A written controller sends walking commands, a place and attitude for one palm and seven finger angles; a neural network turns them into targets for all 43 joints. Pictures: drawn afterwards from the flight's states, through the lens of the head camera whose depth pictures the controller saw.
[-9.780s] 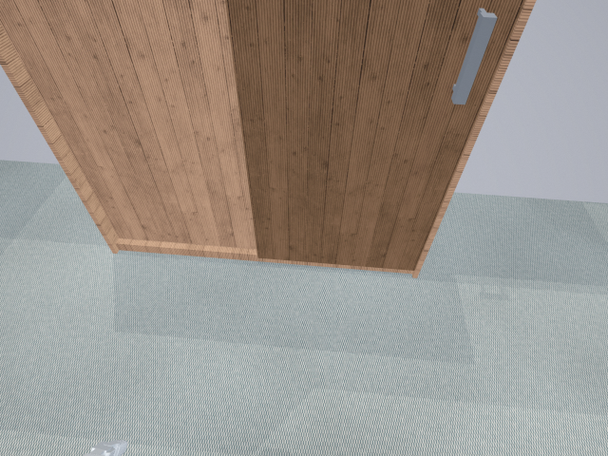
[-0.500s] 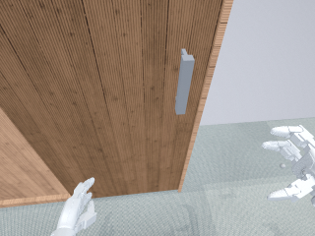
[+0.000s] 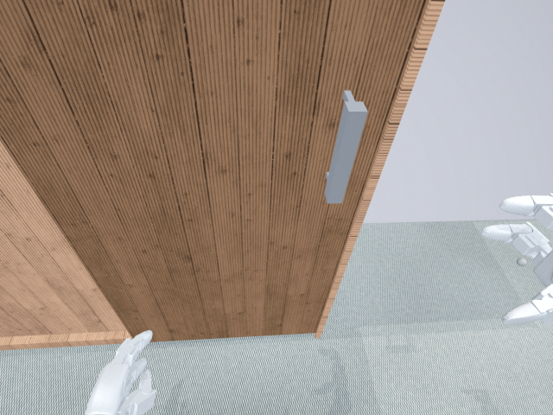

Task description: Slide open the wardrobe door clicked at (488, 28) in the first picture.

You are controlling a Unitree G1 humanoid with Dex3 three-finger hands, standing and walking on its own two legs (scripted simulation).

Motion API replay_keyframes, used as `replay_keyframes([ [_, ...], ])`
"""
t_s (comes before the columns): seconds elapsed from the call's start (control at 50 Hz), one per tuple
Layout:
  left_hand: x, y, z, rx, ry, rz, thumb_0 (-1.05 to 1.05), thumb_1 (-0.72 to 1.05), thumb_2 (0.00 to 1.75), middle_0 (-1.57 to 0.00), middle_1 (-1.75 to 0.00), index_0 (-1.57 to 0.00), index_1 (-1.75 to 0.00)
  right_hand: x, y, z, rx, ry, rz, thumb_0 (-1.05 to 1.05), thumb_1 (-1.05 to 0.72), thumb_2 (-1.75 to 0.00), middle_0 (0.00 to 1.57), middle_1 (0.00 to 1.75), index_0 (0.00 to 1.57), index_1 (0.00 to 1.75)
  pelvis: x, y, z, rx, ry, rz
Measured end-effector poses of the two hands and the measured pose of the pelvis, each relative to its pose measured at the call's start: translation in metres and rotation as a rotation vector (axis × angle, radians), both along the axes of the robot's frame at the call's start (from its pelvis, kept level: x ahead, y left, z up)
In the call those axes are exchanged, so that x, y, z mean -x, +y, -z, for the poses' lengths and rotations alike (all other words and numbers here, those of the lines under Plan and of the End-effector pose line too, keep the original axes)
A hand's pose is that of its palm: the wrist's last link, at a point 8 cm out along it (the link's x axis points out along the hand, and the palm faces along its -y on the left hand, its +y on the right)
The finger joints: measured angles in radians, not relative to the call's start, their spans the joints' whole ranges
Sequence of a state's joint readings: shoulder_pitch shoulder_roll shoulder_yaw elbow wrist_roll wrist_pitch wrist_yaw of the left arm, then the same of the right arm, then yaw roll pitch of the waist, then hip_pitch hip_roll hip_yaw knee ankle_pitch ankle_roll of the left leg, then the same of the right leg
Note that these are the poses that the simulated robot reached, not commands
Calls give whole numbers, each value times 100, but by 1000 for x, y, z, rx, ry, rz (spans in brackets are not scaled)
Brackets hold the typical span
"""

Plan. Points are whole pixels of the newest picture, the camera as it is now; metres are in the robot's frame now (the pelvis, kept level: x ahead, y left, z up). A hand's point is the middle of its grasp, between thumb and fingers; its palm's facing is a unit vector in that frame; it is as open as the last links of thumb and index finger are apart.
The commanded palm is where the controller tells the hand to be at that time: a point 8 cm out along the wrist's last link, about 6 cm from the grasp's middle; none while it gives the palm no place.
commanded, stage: raise the hand with hooked fingers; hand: right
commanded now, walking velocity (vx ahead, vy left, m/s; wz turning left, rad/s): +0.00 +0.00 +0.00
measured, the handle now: (340, 149) +0.50 -0.08 +0.14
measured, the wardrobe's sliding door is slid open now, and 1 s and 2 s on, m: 0.00 0.00 0.00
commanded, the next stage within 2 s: move the hooked fingers beside the handle in 0.28 s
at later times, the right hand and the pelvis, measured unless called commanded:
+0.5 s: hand (520, 264) +0.28 -0.27 +0.15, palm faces -0.03 +1.00 -0.08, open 14.0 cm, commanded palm +0.25 -0.31 +0.16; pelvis +0.00 +0.00 +0.00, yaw -1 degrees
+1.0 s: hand (462, 224) +0.34 -0.23 +0.15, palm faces -0.07 +1.00 -0.04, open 14.0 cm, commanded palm +0.32 -0.27 +0.16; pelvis +0.00 +0.00 +0.00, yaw +0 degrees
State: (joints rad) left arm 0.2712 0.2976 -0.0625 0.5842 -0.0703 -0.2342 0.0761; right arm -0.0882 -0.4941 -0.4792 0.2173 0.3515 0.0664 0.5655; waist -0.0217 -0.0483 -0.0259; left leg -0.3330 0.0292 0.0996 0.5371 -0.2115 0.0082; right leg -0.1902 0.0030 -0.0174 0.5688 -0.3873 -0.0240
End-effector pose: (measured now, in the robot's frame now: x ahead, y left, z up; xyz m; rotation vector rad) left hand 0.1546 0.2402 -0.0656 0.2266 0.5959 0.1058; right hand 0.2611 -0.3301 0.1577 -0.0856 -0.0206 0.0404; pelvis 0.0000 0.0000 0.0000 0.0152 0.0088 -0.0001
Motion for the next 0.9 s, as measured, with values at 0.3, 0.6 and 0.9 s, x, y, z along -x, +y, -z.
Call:
replay_keyframes([
  [0.3, -10, -13, -5, 12, -35, 23, 2, 90, 90, -20, -30, -21, -30, 8, -2, -2, 6, -16, 31, -1, 50, -30, 30, 120, 30, 120, 1, 0, -1, -2, -15, 7],
  [0.6, -9, -20, -2, 9, -12, 21, 2, 90, 90, -20, -30, -21, -30, -9, 12, 4, -23, -17, -10, -1, 50, -30, 30, 120, 30, 120, 0, -6, -1, -3, -10, 9],
  [0.9, 3, -15, 5, 18, 38, -29, 2, 90, 90, -20, -30, -21, -30, -48, 42, 4, -35, -3, -33, -1, 50, -30, 30, 120, 30, 120, -3, -7, -3, 4, 6, -2],
])
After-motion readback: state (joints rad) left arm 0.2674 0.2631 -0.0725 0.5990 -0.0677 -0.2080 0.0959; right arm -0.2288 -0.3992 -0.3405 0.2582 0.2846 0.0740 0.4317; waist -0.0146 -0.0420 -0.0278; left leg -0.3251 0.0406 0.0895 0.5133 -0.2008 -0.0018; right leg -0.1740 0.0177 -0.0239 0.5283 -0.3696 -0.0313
